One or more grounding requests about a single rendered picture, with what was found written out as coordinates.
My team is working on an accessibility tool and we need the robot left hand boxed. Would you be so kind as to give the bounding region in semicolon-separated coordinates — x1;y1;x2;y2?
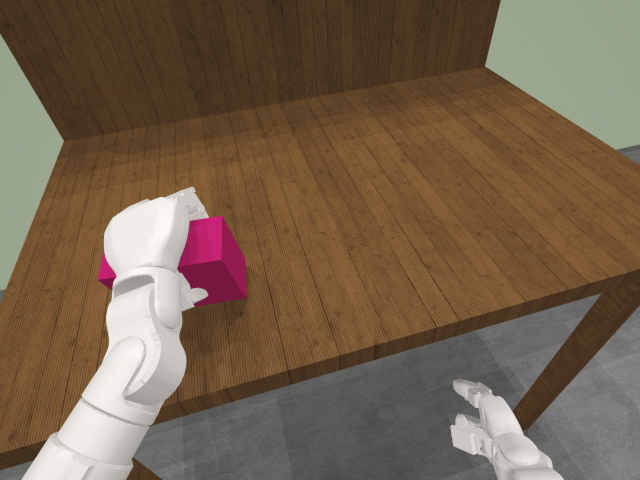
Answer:
104;187;209;312

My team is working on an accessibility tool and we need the left robot forearm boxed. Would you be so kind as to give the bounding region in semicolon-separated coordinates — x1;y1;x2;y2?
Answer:
21;266;186;480

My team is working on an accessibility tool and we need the sponge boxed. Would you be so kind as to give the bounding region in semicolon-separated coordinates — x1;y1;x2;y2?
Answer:
98;216;246;306

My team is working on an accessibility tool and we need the right robot forearm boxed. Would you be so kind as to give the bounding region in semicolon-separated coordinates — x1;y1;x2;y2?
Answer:
491;432;564;480

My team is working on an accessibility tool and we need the table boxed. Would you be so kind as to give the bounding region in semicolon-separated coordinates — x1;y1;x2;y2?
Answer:
0;0;640;480

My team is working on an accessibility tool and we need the robot right hand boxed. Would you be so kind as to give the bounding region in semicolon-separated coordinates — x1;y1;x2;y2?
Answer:
450;379;524;465

